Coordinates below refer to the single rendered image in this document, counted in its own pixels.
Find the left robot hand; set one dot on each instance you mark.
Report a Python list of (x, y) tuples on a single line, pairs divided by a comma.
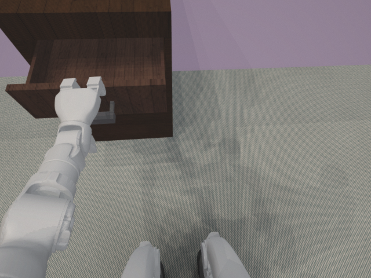
[(80, 104)]

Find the cabinet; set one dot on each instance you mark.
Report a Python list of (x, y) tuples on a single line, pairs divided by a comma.
[(25, 22)]

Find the handle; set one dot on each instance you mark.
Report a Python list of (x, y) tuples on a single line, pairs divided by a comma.
[(105, 117)]

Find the robot left forearm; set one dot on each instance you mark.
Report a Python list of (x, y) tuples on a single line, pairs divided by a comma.
[(59, 172)]

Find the right robot thigh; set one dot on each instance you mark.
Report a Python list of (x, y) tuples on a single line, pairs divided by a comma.
[(220, 257)]

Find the left robot upper arm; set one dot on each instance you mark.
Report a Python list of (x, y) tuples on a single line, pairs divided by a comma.
[(38, 226)]

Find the drawer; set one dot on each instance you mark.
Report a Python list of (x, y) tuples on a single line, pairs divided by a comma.
[(132, 71)]

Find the robot right shin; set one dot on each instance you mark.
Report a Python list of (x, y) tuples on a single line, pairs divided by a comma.
[(208, 274)]

